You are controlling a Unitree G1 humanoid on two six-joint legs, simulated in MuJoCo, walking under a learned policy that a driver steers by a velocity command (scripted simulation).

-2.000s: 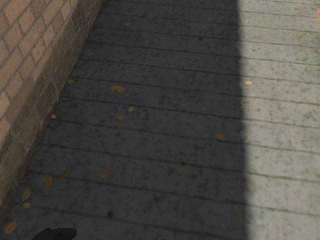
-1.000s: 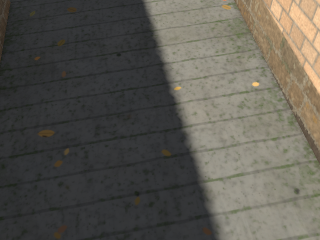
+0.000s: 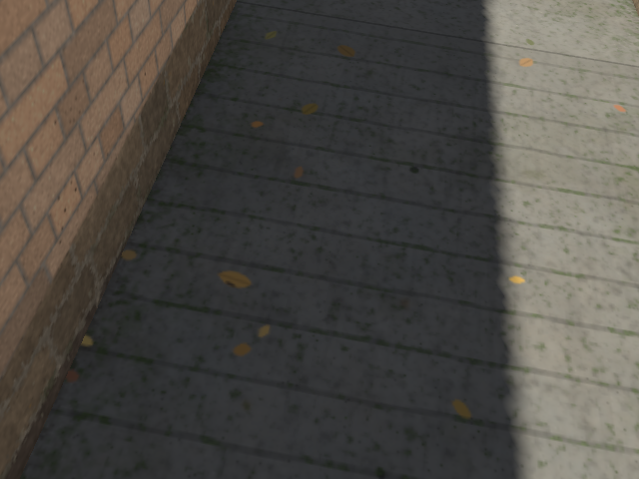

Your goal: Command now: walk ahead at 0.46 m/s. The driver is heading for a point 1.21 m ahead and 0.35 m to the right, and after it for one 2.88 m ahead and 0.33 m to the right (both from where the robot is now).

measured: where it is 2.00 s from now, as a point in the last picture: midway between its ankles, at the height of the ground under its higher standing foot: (471, 250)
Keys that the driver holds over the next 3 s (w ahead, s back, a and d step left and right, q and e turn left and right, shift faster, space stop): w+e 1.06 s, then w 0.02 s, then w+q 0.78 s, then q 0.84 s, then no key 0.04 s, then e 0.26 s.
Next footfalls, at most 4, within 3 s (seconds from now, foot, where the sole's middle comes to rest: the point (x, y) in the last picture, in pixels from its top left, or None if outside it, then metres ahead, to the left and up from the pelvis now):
0.26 right None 0.34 -0.10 -0.75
0.70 left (268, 402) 0.65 0.05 -0.72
1.18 right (442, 382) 0.70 -0.33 -0.71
1.72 left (423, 243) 1.08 -0.34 -0.68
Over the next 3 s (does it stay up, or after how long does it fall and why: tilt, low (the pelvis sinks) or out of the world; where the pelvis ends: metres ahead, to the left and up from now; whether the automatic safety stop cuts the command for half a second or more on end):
stays up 1.15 -0.40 0.10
